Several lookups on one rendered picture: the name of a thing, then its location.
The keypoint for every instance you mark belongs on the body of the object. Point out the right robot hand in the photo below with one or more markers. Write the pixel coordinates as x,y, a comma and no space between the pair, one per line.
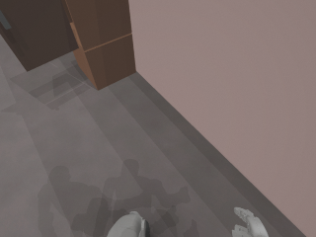
254,228

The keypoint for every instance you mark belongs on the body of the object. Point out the cupboard door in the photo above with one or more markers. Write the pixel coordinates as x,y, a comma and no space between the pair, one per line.
40,31

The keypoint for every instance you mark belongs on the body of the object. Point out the handle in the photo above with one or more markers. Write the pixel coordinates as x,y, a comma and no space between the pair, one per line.
4,21

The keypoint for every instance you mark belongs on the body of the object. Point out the left robot thigh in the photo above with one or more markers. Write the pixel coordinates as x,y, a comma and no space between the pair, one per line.
131,225

